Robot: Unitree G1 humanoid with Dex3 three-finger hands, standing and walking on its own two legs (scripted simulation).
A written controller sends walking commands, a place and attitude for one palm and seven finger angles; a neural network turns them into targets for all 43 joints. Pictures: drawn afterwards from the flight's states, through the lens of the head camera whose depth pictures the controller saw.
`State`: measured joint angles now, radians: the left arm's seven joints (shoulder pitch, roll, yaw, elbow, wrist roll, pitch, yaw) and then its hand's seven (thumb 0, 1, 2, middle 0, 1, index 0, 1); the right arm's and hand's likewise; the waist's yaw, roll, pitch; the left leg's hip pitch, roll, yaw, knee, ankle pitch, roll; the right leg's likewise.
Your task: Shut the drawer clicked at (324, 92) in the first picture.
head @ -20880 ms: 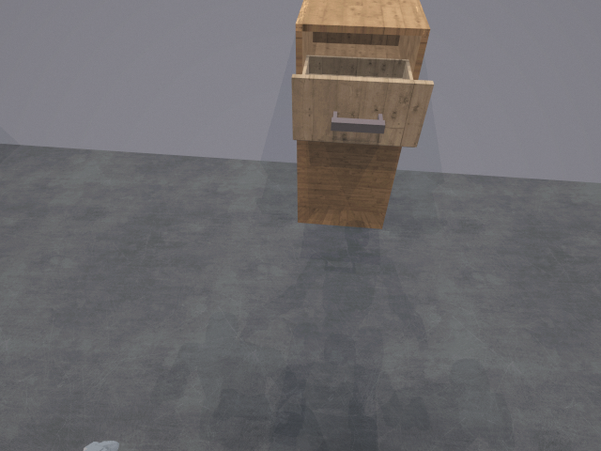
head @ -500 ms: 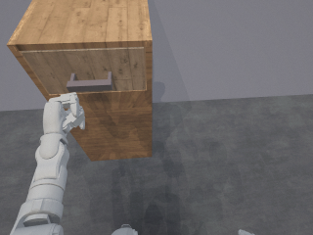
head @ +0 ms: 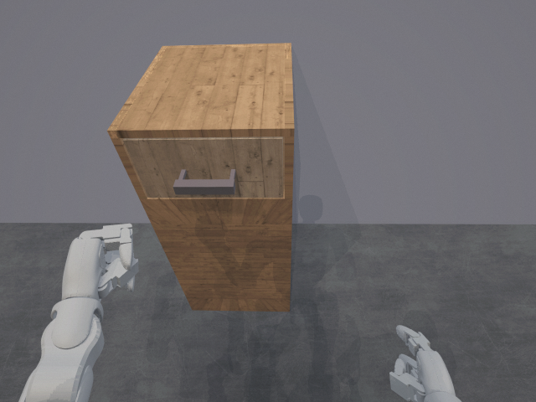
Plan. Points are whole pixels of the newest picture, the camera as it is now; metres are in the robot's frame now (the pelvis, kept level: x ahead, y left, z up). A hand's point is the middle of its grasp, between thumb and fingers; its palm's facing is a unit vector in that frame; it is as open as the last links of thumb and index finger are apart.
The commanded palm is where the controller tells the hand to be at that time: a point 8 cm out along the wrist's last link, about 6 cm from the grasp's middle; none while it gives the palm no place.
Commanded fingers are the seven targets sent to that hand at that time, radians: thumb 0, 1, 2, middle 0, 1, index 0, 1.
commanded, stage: draw the hand back to the body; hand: left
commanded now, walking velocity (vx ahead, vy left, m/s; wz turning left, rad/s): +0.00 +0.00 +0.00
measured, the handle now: (206, 180) +0.57 +0.20 -0.02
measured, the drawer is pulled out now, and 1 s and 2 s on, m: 0.00 0.00 0.00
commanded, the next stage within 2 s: step back with the hand held close in 0.56 s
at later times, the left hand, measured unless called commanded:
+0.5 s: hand (54, 310) +0.17 +0.24 +0.16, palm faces +0.38 -0.83 -0.40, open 3.2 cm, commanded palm +0.13 +0.28 +0.18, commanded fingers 0.00 0.90 0.90 -1.40 -1.60 -1.40 -1.60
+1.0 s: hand (63, 312) +0.18 +0.24 +0.14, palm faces +0.23 -0.84 -0.50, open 3.2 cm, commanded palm +0.12 +0.30 +0.18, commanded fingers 0.00 0.90 0.90 -1.40 -1.60 -1.40 -1.60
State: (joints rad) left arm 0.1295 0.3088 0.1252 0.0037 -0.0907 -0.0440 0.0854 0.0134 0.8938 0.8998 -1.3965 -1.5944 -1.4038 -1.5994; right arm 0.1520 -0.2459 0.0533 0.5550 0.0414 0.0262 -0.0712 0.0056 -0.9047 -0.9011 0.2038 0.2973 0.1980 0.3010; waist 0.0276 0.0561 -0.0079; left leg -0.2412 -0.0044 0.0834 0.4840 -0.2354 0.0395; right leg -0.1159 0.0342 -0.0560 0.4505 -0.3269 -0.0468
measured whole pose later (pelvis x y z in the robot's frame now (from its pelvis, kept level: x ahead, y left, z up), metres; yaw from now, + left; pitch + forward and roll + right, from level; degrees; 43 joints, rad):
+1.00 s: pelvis -0.02 +0.02 +0.00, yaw -2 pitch +1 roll -1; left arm 0.64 0.39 0.32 -0.53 -0.06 -0.17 0.08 0.01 0.89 0.90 -1.40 -1.59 -1.41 -1.60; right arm 0.18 -0.24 -0.02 0.53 0.01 0.01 -0.06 0.01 -0.90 -0.90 0.20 0.30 0.20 0.30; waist 0.00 0.05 0.04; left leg -0.28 -0.01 0.11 0.47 -0.20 0.07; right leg -0.17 0.03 -0.03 0.45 -0.29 -0.02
